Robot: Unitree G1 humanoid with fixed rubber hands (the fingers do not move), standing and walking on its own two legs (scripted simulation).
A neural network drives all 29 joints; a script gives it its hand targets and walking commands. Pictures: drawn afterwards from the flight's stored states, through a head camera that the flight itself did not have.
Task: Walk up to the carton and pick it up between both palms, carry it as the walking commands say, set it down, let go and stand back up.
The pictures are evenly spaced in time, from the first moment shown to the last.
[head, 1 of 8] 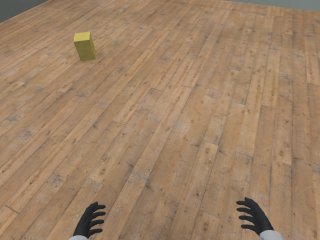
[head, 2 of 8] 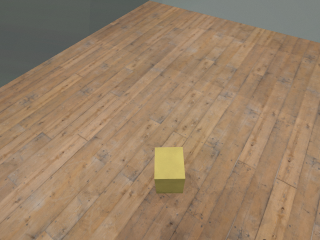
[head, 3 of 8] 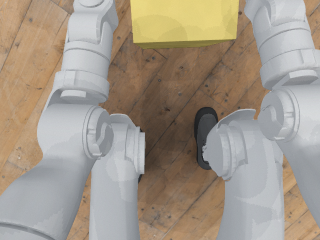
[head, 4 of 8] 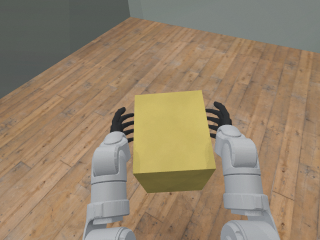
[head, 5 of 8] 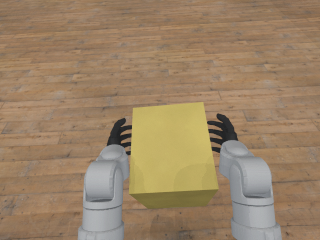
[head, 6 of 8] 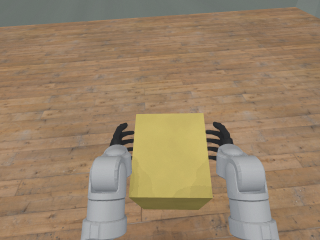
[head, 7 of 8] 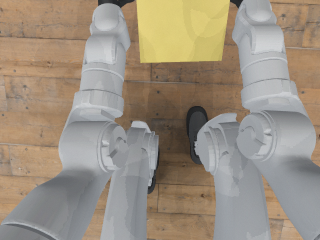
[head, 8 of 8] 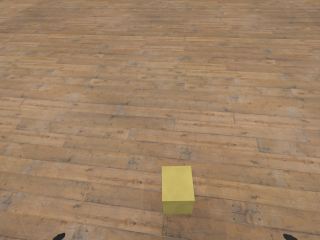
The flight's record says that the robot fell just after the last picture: no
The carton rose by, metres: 0.69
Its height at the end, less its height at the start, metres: +0.00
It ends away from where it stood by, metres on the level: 1.77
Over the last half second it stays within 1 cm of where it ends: yes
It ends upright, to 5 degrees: yes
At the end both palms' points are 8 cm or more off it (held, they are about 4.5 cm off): yes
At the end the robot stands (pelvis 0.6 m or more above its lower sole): yes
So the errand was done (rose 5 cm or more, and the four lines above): yes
